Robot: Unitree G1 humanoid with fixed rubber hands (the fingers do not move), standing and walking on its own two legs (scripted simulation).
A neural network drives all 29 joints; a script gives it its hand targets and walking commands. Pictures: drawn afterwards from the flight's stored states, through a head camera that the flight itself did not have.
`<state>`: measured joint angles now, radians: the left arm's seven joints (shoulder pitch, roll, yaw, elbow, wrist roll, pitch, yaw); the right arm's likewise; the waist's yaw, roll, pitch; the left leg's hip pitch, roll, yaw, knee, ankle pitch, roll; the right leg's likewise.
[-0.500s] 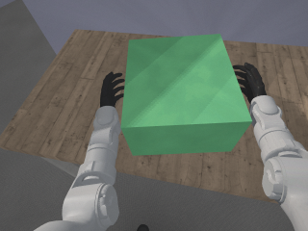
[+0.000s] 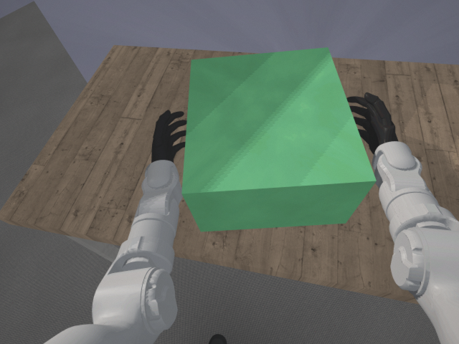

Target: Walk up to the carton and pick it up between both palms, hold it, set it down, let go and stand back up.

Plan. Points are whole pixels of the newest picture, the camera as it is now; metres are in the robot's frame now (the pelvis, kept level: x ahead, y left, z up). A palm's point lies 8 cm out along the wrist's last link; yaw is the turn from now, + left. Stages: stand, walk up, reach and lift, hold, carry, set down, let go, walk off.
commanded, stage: set down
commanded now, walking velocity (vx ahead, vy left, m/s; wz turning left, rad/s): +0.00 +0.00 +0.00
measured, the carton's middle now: (265, 138) +0.49 +0.05 +0.01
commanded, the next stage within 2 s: none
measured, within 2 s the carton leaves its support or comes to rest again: neither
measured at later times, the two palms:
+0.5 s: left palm (164, 156) +0.39 +0.22 +0.05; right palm (380, 138) +0.47 -0.15 +0.06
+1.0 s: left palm (165, 157) +0.39 +0.22 +0.05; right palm (380, 139) +0.47 -0.15 +0.06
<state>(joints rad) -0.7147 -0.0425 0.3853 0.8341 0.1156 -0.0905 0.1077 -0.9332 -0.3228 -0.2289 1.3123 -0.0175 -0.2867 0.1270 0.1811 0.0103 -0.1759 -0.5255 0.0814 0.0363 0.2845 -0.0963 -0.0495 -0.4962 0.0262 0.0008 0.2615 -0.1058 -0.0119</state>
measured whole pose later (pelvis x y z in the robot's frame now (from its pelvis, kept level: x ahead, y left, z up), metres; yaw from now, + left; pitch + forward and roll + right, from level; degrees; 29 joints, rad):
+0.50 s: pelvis +0.00 +0.00 +0.00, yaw +0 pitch +19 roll -1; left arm -0.72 -0.05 0.40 0.86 0.13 -0.13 0.11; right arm -0.94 -0.32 -0.26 1.34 -0.05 -0.31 0.14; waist 0.18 0.00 -0.17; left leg -0.52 0.08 0.05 0.30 -0.11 -0.05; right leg -0.49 0.02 0.00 0.26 -0.11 -0.01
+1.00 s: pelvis +0.01 +0.00 +0.00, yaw +0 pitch +18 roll -1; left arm -0.70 -0.06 0.45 0.84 0.19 -0.16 0.09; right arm -0.92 -0.30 -0.33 1.32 -0.12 -0.33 0.15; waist 0.16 -0.01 -0.15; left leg -0.50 0.08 0.06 0.30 -0.12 -0.04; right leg -0.47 0.02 -0.01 0.28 -0.13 -0.01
